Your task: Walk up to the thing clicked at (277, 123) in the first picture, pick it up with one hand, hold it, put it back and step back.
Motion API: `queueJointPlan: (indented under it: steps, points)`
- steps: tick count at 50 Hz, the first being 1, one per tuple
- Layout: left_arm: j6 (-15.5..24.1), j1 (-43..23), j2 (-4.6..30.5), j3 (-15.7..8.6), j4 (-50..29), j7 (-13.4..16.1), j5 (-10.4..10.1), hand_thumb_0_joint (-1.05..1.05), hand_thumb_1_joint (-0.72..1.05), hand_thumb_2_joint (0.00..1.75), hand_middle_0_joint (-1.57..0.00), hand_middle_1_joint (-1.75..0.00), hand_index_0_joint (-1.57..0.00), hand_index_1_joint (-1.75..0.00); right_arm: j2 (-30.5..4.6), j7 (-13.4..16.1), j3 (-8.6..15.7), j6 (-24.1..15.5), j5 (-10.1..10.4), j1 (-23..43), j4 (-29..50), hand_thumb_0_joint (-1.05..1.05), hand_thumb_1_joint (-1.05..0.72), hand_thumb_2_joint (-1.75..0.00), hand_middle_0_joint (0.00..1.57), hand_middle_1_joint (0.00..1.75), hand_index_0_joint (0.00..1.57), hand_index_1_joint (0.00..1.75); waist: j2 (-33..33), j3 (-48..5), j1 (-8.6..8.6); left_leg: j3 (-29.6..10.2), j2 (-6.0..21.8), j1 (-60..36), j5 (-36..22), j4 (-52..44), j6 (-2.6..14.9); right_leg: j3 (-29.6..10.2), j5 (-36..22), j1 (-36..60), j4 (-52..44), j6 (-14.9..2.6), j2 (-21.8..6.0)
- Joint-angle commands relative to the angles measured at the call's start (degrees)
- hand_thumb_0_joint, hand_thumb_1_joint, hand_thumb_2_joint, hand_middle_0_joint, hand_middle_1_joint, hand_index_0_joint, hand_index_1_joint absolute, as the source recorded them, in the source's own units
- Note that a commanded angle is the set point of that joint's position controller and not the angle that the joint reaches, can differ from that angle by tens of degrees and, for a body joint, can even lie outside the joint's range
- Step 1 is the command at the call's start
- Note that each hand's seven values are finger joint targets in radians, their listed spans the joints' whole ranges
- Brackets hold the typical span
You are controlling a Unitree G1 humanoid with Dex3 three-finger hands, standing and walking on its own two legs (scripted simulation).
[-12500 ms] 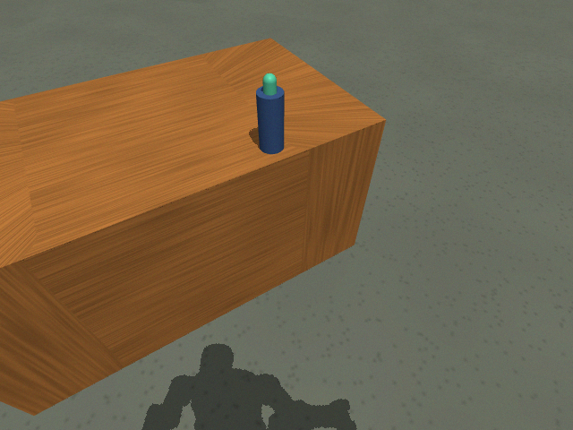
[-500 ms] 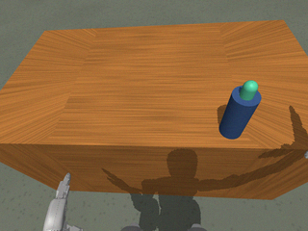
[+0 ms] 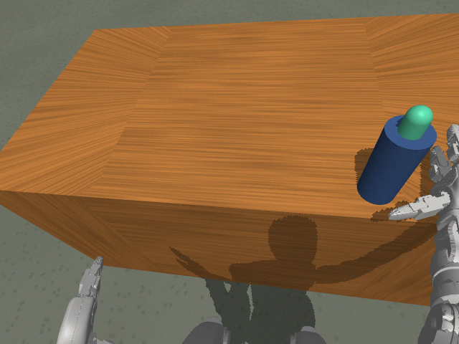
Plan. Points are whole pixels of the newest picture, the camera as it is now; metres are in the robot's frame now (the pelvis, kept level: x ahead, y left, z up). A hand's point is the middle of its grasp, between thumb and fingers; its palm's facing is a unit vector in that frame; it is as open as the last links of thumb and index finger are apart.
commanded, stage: close in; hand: right
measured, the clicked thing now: (395, 156) +0.44 -0.22 +0.07
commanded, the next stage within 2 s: rest palm in 0.14 s
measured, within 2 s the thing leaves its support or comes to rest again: leaves its support in 1.66 s
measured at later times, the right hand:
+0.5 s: hand (389, 177) +0.42 -0.22 +0.03, palm faces +0.18 +0.98 +0.03, open 17.4 cm
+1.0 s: hand (392, 170) +0.43 -0.22 +0.04, palm faces +0.21 +0.98 +0.02, open 13.5 cm
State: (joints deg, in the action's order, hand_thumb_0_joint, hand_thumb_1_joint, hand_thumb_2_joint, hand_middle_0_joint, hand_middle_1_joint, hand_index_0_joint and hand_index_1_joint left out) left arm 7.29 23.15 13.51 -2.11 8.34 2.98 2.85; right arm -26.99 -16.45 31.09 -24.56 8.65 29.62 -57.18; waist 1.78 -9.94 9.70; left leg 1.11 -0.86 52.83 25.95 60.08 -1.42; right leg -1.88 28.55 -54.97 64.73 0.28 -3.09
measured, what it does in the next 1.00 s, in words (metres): stands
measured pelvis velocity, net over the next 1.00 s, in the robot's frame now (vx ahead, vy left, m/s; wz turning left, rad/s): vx -0.01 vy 0.00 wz -0.01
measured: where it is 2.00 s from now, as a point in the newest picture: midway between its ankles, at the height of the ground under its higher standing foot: outside the picture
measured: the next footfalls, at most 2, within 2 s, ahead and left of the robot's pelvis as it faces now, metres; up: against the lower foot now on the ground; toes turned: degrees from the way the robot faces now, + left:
none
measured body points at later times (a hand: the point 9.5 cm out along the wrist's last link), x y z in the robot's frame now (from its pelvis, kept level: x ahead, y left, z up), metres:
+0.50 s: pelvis -0.01 +0.01 +0.00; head +0.08 -0.03 +0.44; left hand +0.15 +0.27 -0.01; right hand +0.41 -0.27 +0.03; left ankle +0.03 +0.14 -0.66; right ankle +0.02 -0.12 -0.66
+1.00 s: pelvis -0.01 +0.00 +0.00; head +0.08 -0.03 +0.44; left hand +0.14 +0.27 +0.00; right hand +0.41 -0.27 +0.04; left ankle +0.03 +0.14 -0.66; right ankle +0.02 -0.12 -0.66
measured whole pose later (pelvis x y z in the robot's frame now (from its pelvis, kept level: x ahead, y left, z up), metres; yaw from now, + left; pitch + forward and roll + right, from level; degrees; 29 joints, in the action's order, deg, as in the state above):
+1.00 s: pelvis -0.01 +0.00 +0.00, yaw +0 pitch +18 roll +2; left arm 1.7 24.9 13.5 -3.9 2.6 0.0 1.6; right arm -21.7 -6.9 25.6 -23.7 6.0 31.3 -52.2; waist 1.5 -8.0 8.7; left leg 0.4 -0.3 52.8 26.0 61.0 -1.2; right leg -1.2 27.8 -54.1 64.0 0.5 -2.5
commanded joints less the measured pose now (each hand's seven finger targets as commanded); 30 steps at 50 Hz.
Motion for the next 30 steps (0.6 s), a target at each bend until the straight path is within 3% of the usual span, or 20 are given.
queueJointPlan:
  steps: [1, 2, 4, 6, 8, 11, 14, 15, 17, 18, 19, 22, 23, 24, 25, 26, 27, 28, 29, 30]
  points:
    - [2.57, 0.39, 8.6, -6.19, -8.55, -0.38, -0.25, 0.0, -0.53, 0.03, -0.05, -0.06, -0.06, -0.05, -11.28, 2.1, -0.85, -4.49, 0.36, 16.88, 10.02, 0.0, 0.56, -0.06, 0.03, 0.05, 0.04, 0.05, -8.35, -11.26, -1.22, 0.79, -1.23, -5.25, -10.54, -5.53, 2.92, 0.0, -12.63, 11.96, -9.25, -0.67, 1.36]
    - [2.66, -0.36, 7.24, -4.48, -10.31, -0.7, -0.27, 0.0, -0.53, 0.03, -0.05, -0.06, -0.06, -0.05, -11.03, 2.3, -1.13, -4.82, 0.03, 18.5, 12.29, 0.0, 0.55, -0.06, 0.04, 0.05, 0.04, 0.05, -8.19, -13.9, -1.85, 0.5, -1.09, -6.07, -11.12, -5.32, 2.9, 0.02, -13.09, 12.41, -8.81, -0.82, 1.41]
    - [2.53, 0.4, 7.6, -5.03, -12.63, -0.84, -0.44, 0.0, -0.53, 0.03, -0.05, -0.05, -0.06, -0.05, -11.22, 2.11, -2.04, -4.99, 0.04, 20.76, 14.59, 0.0, 0.55, -0.05, 0.04, 0.05, 0.04, 0.05, -8.35, -18.24, -0.86, -0.16, -0.86, -7.46, -10.9, -5.73, 2.62, 0.1, -12.19, 13.95, -8.17, -1.04, 1.39]
    - [2.43, 2.51, 9.66, -7.32, -14.53, -0.64, -0.77, 0.0, -0.53, 0.03, -0.05, -0.05, -0.06, -0.05, -11.07, 2.03, -2.87, -4.71, 0.3, 22.23, 16.94, 0.0, 0.53, -0.06, 0.04, 0.05, 0.04, 0.05, -7.77, -21.37, 0.63, -0.55, -0.69, -8.82, -11.31, -6.2, 2.29, 0.06, -11.92, 15.56, -7.68, -1.16, 1.47]
    - [2.28, 3.99, 10.05, -7.51, -14.19, -0.74, -1.04, 0.0, -0.53, 0.03, -0.05, -0.06, -0.06, -0.04, -13.15, 2.63, -1.96, -4.4, 0.27, 22.18, 19.8, 0.0, 0.52, -0.06, 0.04, 0.05, 0.04, 0.05, -9.94, -23.81, -0.84, -0.79, -0.43, -10.17, -11.83, -6.05, 2.24, 0.33, -12.5, 17.26, -7.8, -0.86, 1.78]
    - [1.8, 3.55, 12.55, -10.18, -16.91, -0.66, -1.39, 0.0, -0.53, 0.03, -0.05, -0.05, -0.05, -0.04, -11.4, 4.13, -2.11, -3.13, 0.53, 22.31, 20.44, 0.0, 0.54, -0.05, 0.04, 0.05, 0.04, 0.05, -7.92, -24.94, -0.09, 0.19, -0.84, -10.33, -12.43, -6.1, 2.1, -0.16, -13.12, 18.17, -8.31, -0.94, 2.0]
    - [1.22, 4.57, 8.45, -6.62, -13.5, -1.17, -1.49, 0.0, -0.6, 0.09, -0.05, -0.04, -0.03, -0.05, -9.11, 5.75, -2.92, -2.97, 0.2, 20.97, 19.26, 0.0, 0.54, 0.0, 0.08, 0.02, 0.08, 0.02, -9.32, -19.57, -2.09, 0.13, -0.69, -8.04, -11.13, -5.95, 2.38, 0.3, -12.34, 15.94, -8.53, -0.69, 1.96]
    - [0.59, 6.36, 8.35, -7.25, -9.29, -1.31, -1.45, 0.0, -0.61, 0.09, -0.04, -0.03, -0.03, -0.06, -8.17, 6.22, -3.22, -2.16, -0.48, 17.18, 13.45, 0.0, 0.54, 0.0, 0.08, 0.02, 0.08, 0.02, -8.78, -15.43, -2.64, 0.39, -0.8, -6.77, -9.09, -5.96, 2.54, 0.21, -10.59, 13.55, -9.38, -0.72, 2.01]
    - [0.97, -0.44, 7.86, -6.1, -14.95, -1.48, -1.32, 0.0, -0.61, 0.09, -0.04, -0.03, -0.02, -0.06, -8.53, 6.82, -3.94, -2.93, -0.96, 21.33, 20.25, 0.0, 0.57, 0.0, 0.08, 0.01, 0.08, 0.02, -9.24, -19.23, -3.48, -0.41, -0.44, -9.05, -9.56, -6.28, 2.5, 0.45, -10.84, 13.85, -9.1, -0.84, 1.92]
    - [0.91, -0.23, 7.96, -6.31, -15.73, -1.38, -1.27, 0.0, -0.6, 0.09, -0.04, -0.03, -0.03, -0.05, -8.64, 7.05, -3.83, -2.81, -1.4, 20.42, 20.13, 0.0, 0.55, 0.0, 0.09, 0.01, 0.08, 0.02, -9.21, -20.69, -3.78, -0.47, -0.38, -10.19, -11.45, -5.85, 2.55, 0.81, -12.75, 14.7, -8.73, -0.74, 1.95]
    - [0.53, 0.38, 6.56, -4.69, -14.35, -1.64, -1.2, 0.0, -0.6, 0.09, -0.04, -0.03, -0.03, -0.05, -6.87, 7.11, -5.07, -2.87, -1.48, 18.88, 19.24, 0.0, 0.57, 0.0, 0.1, 0.01, 0.1, 0.01, -9.72, -19.04, -4.34, -0.39, -0.5, -9.84, -11.68, -5.64, 2.66, 1.06, -13.01, 14.34, -9.0, -0.53, 1.97]
    - [0.22, 0.86, 6.39, -4.31, -14.91, -1.76, -1.19, 0.0, -0.56, 0.06, -0.05, -0.05, -0.04, -0.05, -7.3, 7.67, -4.38, -3.18, -1.54, 18.48, 17.43, 0.0, 0.58, 0.0, 0.23, 0.04, 0.22, 0.04, -7.9, -18.43, -3.77, -0.17, -0.66, -11.09, -12.1, -5.6, 2.47, 0.88, -13.18, 13.24, -9.18, -0.64, 2.07]
    - [-0.13, 3.27, 7.57, -5.47, -12.84, -1.66, -0.96, 0.0, -0.56, 0.06, -0.05, -0.05, -0.04, -0.05, -7.83, 7.69, -3.78, -2.95, -1.58, 17.53, 15.65, 0.0, 0.59, 0.0, 0.26, 0.07, 0.26, 0.07, -7.51, -19.6, -2.77, -0.58, -0.47, -11.17, -12.48, -5.78, 2.23, 0.81, -13.12, 13.29, -8.54, -0.89, 1.95]
    - [0.0, 1.51, 6.35, -3.8, -17.08, -1.79, -0.97, 0.0, -0.56, 0.05, -0.05, -0.05, -0.04, -0.05, -7.51, 7.67, -4.37, -3.66, -1.2, 21.42, 21.76, 0.0, 0.58, 0.0, 0.29, 0.09, 0.28, 0.09, -8.11, -22.57, -2.42, -0.56, -0.5, -12.49, -14.67, -5.51, 2.21, 0.87, -15.33, 14.72, -8.33, -0.84, 1.96]
    - [-0.13, 1.66, 7.93, -5.72, -17.75, -1.5, -1.09, 0.0, -0.56, 0.06, -0.05, -0.05, -0.04, -0.05, -8.38, 8.04, -3.51, -3.64, -1.17, 22.35, 20.41, 0.0, 0.57, 0.0, 0.31, 0.1, 0.31, 0.1, -7.62, -23.84, -1.68, -0.36, -0.61, -12.6, -15.43, -5.36, 2.23, 0.8, -15.9, 15.75, -8.24, -0.91, 2.02]
    - [-0.66, 4.78, 8.98, -6.87, -14.61, -1.33, -1.11, 0.0, -0.56, 0.06, -0.05, -0.05, -0.04, -0.05, -9.99, 8.24, -3.02, -3.38, -1.25, 21.36, 21.42, 0.0, 0.56, 0.0, 0.34, 0.12, 0.34, 0.12, -8.69, -23.22, -2.12, -0.58, -0.48, -12.71, -15.02, -5.83, 2.23, 0.96, -15.48, 16.58, -8.59, -0.85, 1.99]
    - [-1.18, 7.87, 9.46, -7.95, -12.34, -1.37, -1.14, 0.0, -0.56, 0.05, -0.05, -0.05, -0.04, -0.05, -10.8, 8.47, -2.42, -2.99, -1.44, 20.92, 18.32, 0.0, 0.56, 0.0, 0.38, 0.16, 0.37, 0.16, -8.0, -19.39, -1.13, -0.88, -0.51, -11.16, -14.17, -6.35, 2.04, 1.14, -14.23, 14.99, -8.25, -1.06, 2.14]
    - [-1.33, 7.11, 9.67, -7.84, -12.58, -1.47, -1.22, 0.0, -0.55, 0.05, -0.04, -0.05, -0.04, -0.05, -9.02, 8.55, -2.86, -2.72, -1.16, 19.98, 17.59, 0.0, 0.59, 0.0, 0.4, 0.17, 0.4, 0.17, -6.79, -18.71, -0.57, -0.22, -0.67, -10.45, -13.41, -6.4, 2.15, 0.63, -13.57, 14.99, -8.72, -1.08, 2.0]
    - [-0.91, 3.5, 10.62, -8.93, -15.9, -1.43, -1.25, 0.0, -0.55, 0.05, -0.04, -0.05, -0.04, -0.05, -10.19, 8.95, -2.45, -3.34, -1.39, 22.93, 21.1, 0.0, 0.59, 0.0, 0.42, 0.19, 0.41, 0.19, -7.54, -20.8, -0.65, -0.01, -0.61, -10.57, -13.82, -5.88, 2.2, 0.41, -14.17, 15.84, -8.96, -1.01, 1.95]
    - [-0.62, 2.49, 8.89, -7.13, -17.59, -1.48, -1.16, 0.0, -0.55, 0.06, -0.04, -0.05, -0.04, -0.05, -7.71, 9.14, -4.41, -3.63, -1.55, 25.64, 21.3, 0.0, 0.56, -0.02, 0.43, 0.2, 0.43, 0.2, -6.88, -21.53, 0.21, -0.22, -0.59, -10.59, -14.39, -6.18, 2.07, 0.59, -14.37, 16.49, -8.32, -1.14, 1.86]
